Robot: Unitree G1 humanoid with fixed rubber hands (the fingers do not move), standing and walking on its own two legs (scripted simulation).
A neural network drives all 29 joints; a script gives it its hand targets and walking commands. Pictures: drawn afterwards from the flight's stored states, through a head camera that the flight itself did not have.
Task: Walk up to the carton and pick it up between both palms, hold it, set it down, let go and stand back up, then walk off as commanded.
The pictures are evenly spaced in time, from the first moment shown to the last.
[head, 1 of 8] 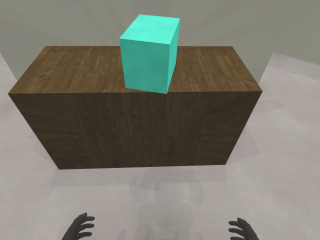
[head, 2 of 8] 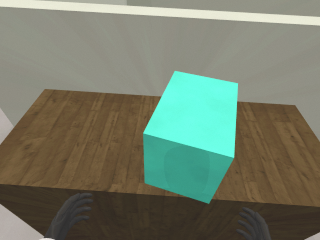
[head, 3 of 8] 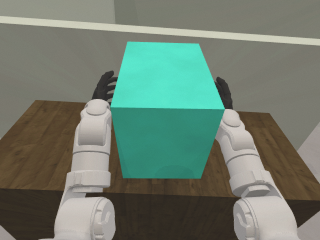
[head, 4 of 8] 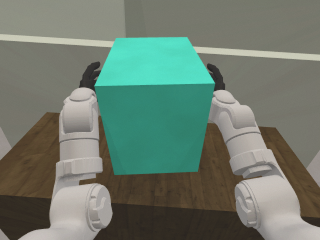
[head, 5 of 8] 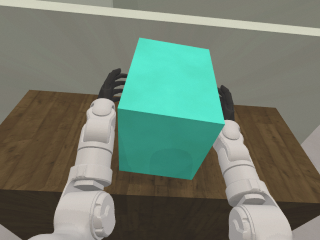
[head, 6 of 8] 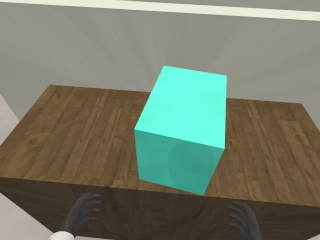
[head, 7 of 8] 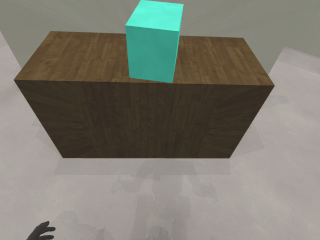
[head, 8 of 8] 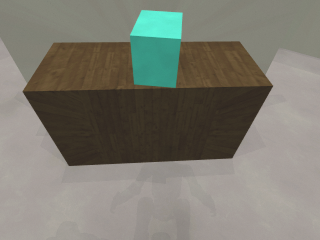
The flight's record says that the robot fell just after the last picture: no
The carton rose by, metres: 0.24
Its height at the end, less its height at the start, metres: +0.00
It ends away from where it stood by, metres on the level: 0.04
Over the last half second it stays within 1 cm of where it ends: yes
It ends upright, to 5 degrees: yes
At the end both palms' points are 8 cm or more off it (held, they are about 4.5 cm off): yes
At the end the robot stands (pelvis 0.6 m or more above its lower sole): yes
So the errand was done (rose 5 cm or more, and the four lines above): yes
